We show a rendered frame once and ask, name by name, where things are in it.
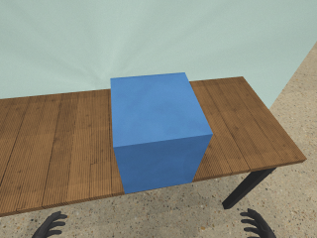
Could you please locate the robot left hand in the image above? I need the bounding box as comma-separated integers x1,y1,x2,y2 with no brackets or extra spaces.
32,211,67,238

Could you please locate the robot right hand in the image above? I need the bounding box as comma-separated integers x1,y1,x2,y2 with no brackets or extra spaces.
240,208,276,238

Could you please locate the table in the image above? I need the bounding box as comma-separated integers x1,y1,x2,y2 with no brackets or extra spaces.
0,76,307,217

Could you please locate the carton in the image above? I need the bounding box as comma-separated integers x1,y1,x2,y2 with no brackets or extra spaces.
110,72,213,194

